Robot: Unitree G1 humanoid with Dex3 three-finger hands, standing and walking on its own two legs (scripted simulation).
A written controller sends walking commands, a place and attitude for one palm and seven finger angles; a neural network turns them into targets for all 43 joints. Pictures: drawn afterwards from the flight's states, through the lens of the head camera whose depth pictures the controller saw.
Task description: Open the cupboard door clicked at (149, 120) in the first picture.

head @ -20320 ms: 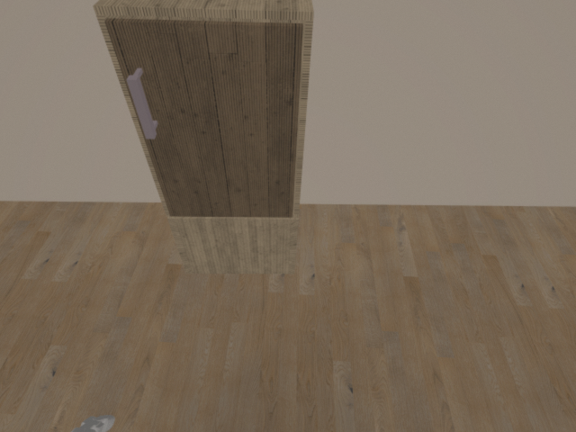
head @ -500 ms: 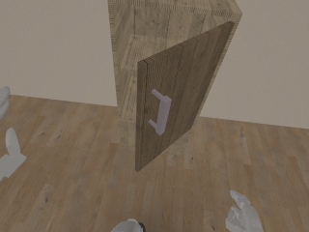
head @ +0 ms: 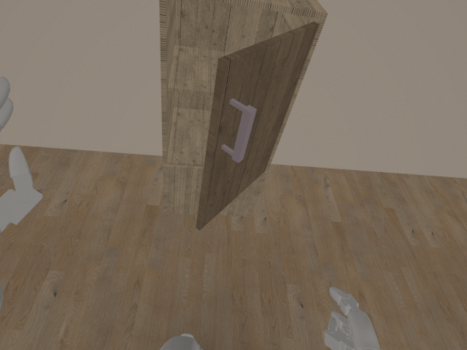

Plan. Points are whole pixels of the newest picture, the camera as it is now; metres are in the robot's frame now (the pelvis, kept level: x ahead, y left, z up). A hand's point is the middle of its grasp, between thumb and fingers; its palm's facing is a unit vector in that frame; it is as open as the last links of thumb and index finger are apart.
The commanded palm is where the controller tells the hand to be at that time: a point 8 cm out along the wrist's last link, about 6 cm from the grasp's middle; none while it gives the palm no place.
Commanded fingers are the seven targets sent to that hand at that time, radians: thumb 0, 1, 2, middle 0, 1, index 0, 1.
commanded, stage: stop stepping back and stand still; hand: left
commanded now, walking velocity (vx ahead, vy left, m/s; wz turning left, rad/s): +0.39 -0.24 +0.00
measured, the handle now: (236, 131) +0.56 +0.05 +0.06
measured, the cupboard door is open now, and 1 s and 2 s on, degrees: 48 48 48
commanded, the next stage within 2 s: let the arm hang, fingers relaxed in 0.70 s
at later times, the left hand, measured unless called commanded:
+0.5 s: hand out of the picture +0.07 +0.35 +0.20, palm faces +0.52 -0.80 -0.29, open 7.4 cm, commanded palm -0.01 +0.37 +0.20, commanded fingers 0.00 0.90 0.90 -0.20 -0.30 -0.20 -0.30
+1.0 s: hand out of the picture +0.00 +0.28 -0.07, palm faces +0.15 -0.94 -0.30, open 7.4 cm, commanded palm none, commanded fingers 0.00 0.90 0.90 -0.20 -0.30 -0.20 -0.30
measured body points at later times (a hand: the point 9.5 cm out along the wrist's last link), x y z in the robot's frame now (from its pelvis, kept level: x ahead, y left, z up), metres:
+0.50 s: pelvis -0.16 +0.07 +0.00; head -0.19 +0.10 +0.45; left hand +0.04 +0.39 +0.22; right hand -0.02 -0.17 -0.06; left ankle -0.15 +0.24 -0.71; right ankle -0.14 -0.04 -0.67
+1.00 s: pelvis -0.17 +0.07 +0.01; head -0.16 +0.04 +0.46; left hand -0.01 +0.33 -0.05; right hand -0.04 -0.16 -0.12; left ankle -0.15 +0.20 -0.71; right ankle -0.15 -0.05 -0.65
